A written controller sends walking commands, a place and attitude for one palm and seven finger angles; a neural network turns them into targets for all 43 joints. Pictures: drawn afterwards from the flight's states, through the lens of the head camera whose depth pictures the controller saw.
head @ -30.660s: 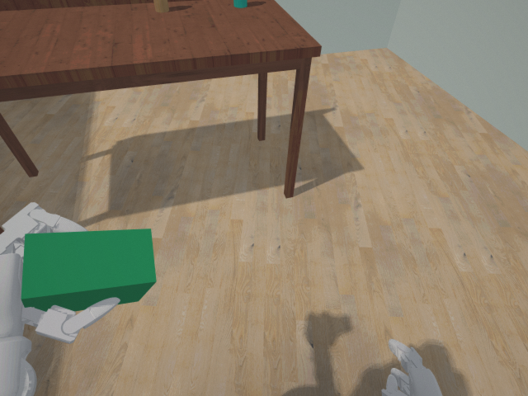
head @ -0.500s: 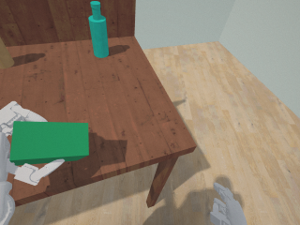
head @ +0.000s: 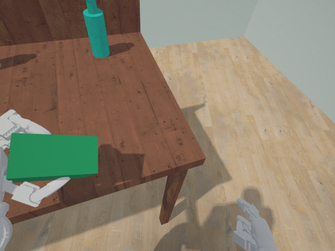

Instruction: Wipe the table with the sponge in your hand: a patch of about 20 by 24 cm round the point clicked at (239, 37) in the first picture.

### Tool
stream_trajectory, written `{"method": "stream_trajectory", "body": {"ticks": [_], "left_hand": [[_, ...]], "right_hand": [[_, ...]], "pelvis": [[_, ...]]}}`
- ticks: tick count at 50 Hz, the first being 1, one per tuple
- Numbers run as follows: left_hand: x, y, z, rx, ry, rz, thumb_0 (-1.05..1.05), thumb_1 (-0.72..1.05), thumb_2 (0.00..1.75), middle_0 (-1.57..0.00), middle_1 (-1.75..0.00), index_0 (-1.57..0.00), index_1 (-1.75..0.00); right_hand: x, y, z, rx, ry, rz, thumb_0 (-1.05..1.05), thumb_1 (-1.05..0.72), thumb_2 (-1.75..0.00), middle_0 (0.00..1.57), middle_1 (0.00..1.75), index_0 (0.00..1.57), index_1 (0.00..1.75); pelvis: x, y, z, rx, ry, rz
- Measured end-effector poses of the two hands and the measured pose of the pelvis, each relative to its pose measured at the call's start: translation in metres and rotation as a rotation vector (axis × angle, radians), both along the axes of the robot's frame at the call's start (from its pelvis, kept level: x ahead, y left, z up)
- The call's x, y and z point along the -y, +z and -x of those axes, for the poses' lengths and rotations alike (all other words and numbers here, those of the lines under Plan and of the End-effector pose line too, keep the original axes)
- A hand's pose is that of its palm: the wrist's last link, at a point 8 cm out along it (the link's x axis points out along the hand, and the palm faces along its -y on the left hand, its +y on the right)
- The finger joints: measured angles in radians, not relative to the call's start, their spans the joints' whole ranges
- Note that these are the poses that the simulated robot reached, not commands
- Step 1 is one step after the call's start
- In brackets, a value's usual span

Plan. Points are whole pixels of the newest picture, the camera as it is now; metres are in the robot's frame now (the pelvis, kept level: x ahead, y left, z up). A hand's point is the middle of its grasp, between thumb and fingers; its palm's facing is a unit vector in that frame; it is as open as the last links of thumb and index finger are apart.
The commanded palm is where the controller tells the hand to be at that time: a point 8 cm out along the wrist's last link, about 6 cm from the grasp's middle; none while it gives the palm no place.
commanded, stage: shuffle to correct the standing spot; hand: left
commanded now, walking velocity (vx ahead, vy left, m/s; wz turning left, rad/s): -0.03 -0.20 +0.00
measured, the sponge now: (67, 159) +0.24 +0.21 +0.14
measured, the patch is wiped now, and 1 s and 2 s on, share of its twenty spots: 0.00 0.00 0.00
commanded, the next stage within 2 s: come to a stop and stand still in 0.22 s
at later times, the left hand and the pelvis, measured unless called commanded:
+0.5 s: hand (73, 156) +0.23 +0.19 +0.16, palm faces +0.34 -0.85 -0.41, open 10.3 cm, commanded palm +0.17 +0.23 +0.18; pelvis +0.02 -0.05 +0.00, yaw +1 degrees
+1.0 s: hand (34, 151) +0.24 +0.26 +0.16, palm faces +0.40 -0.84 -0.36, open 10.3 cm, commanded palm +0.18 +0.29 +0.18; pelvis +0.02 +0.00 +0.00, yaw +1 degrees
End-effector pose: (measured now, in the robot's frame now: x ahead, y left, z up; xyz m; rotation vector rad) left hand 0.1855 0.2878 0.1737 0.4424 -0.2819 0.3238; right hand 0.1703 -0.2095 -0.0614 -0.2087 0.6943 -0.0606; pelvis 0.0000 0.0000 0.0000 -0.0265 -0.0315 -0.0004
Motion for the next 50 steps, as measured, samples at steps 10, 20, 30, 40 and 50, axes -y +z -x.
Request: {"method": "stream_trajectory", "body": {"ticks": [10, 20, 30, 40, 50], "left_hand": [[0.037, -0.001, -0.002, -0.039, -0.011, -0.004, -0.02, -0.52, 1.03, -0.69, -1.34, -0.73, -1.33], [0.062, 0.002, -0.010, -0.034, -0.044, -0.017, -0.02, -0.52, 1.03, -0.69, -1.34, -0.73, -1.33], [0.043, -0.002, -0.012, -0.071, 0.040, -0.015, -0.02, -0.52, 1.03, -0.69, -1.34, -0.73, -1.33], [0.020, -0.001, -0.011, -0.050, 0.039, 0.013, -0.02, -0.52, 1.03, -0.69, -1.34, -0.73, -1.33], [-0.007, -0.002, -0.010, -0.029, 0.061, 0.027, -0.02, -0.52, 1.03, -0.69, -1.34, -0.73, -1.33]], "right_hand": [[0.051, -0.005, 0.000, -0.015, -0.040, 0.033, 0.02, -0.90, -0.90, 0.20, 0.30, 0.20, 0.30], [0.090, -0.009, 0.006, -0.037, -0.104, 0.072, 0.02, -0.90, -0.90, 0.20, 0.30, 0.20, 0.30], [0.071, -0.014, -0.001, -0.078, -0.083, 0.048, 0.02, -0.90, -0.90, 0.20, 0.30, 0.20, 0.30], [0.019, -0.003, -0.025, -0.012, -0.021, 0.006, 0.02, -0.90, -0.90, 0.20, 0.30, 0.20, 0.30], [-0.009, 0.002, -0.028, -0.005, 0.006, 0.014, 0.01, -0.90, -0.90, 0.20, 0.30, 0.20, 0.30]], "pelvis": [[0.034, -0.003, -0.003, -0.018, -0.007, -0.003], [0.053, -0.006, -0.010, -0.034, 0.006, -0.009], [0.041, 0.000, -0.020, -0.024, 0.010, -0.014], [0.016, 0.002, -0.020, -0.013, 0.008, -0.012], [-0.004, 0.003, -0.022, -0.015, 0.017, -0.006]]}}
